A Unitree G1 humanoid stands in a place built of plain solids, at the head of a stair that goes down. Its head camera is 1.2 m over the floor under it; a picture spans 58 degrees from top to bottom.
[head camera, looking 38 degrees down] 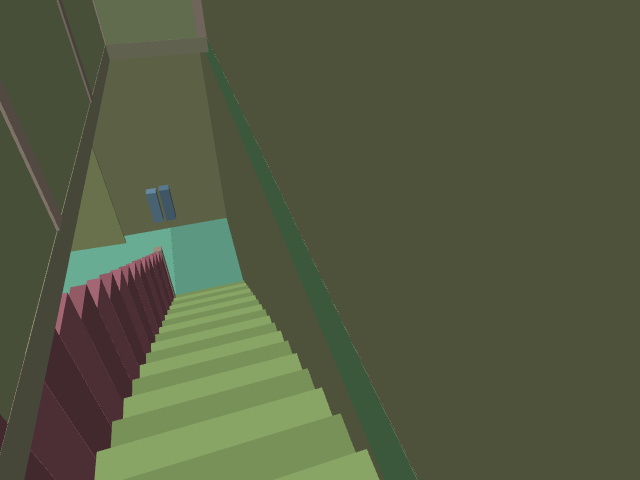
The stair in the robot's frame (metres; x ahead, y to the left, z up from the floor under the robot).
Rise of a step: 0.18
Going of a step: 0.26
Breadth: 1.06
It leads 18 degrees to the left of straight ahead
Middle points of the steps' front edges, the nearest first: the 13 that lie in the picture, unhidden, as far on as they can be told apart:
0.86 0.41 -0.55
1.11 0.49 -0.73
1.35 0.57 -0.92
1.60 0.65 -1.10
1.85 0.73 -1.29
2.10 0.81 -1.47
2.34 0.89 -1.65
2.59 0.97 -1.84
2.84 1.05 -2.02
3.08 1.13 -2.21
3.33 1.22 -2.39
3.58 1.30 -2.57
3.83 1.38 -2.76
